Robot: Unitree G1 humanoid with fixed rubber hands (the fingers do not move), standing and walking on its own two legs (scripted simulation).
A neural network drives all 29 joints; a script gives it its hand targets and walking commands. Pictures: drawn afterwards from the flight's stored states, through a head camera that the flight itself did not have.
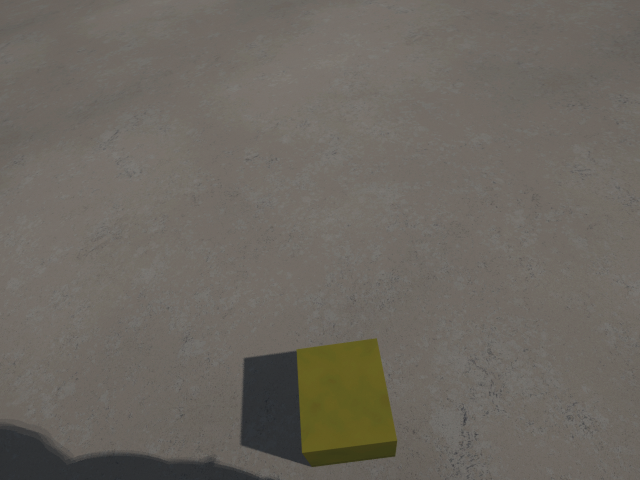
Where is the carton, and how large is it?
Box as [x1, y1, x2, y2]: [297, 338, 396, 466]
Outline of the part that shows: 376,338 297,349 302,453 312,466 394,456 396,437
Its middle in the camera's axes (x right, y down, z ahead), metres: +0.07 +0.47 +1.11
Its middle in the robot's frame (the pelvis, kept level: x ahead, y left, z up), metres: +0.44 +0.03 -0.69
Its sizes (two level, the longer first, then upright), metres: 0.272 0.237 0.185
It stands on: the floor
